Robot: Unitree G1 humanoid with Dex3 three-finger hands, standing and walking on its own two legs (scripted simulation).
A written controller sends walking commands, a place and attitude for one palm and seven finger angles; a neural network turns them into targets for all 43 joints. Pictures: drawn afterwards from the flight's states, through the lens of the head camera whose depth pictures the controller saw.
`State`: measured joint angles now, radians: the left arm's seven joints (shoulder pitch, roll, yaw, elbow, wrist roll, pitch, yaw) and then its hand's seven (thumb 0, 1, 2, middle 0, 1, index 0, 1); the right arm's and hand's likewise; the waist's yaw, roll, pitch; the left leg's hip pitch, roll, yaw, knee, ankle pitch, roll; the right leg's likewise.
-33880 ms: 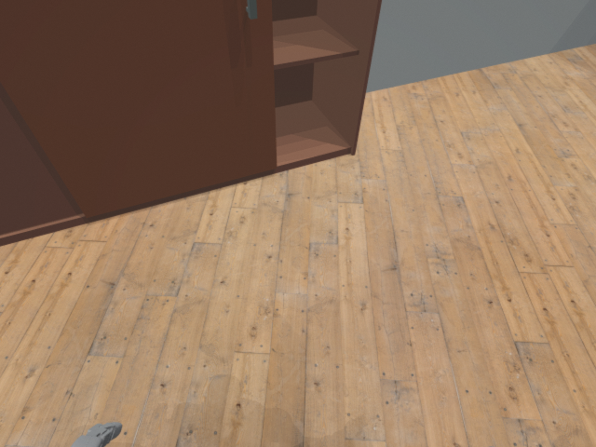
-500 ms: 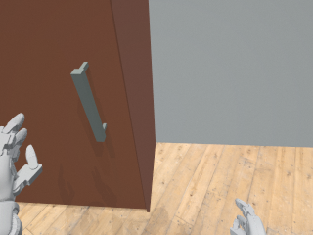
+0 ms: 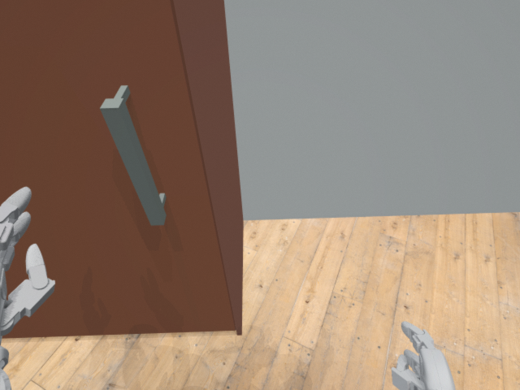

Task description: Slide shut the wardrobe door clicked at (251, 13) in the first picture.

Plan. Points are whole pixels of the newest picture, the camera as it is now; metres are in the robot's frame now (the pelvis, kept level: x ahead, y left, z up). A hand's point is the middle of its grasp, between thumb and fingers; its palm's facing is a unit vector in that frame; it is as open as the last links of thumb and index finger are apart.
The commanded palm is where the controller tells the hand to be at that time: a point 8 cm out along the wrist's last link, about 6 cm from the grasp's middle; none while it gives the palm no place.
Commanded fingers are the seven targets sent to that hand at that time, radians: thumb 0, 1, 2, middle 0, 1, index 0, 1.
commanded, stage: step back with the hand held close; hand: left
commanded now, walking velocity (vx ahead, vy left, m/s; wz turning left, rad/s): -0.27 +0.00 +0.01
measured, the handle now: (142, 162) +0.43 +0.23 +0.14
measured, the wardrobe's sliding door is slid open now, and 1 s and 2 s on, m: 0.00 0.00 0.00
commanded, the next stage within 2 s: stop stepping back and stand still in 0.70 s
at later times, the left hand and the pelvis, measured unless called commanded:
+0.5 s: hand out of the picture +0.06 +0.29 +0.16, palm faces +0.56 -0.72 -0.40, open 7.4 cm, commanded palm +0.00 +0.33 +0.18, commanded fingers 0.00 0.90 0.90 -0.20 -0.30 -0.20 -0.30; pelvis -0.11 +0.01 -0.02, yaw +5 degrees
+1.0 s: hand out of the picture -0.14 +0.33 +0.18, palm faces +0.69 -0.67 -0.29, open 7.4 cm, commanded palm -0.18 +0.34 +0.18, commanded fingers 0.00 0.90 0.90 -0.20 -0.30 -0.20 -0.30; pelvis -0.28 +0.03 -0.01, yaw +8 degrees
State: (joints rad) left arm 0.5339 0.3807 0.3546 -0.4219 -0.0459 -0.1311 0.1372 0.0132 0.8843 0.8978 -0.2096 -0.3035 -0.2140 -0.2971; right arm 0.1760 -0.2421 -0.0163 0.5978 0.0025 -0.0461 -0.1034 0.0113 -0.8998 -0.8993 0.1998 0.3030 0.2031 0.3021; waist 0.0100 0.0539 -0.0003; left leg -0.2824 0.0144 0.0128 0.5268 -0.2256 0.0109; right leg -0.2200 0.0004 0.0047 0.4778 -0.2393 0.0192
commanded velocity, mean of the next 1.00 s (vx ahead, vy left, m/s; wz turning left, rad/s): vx -0.17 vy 0.00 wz -0.05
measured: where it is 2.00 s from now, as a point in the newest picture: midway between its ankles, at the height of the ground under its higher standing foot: outside the picture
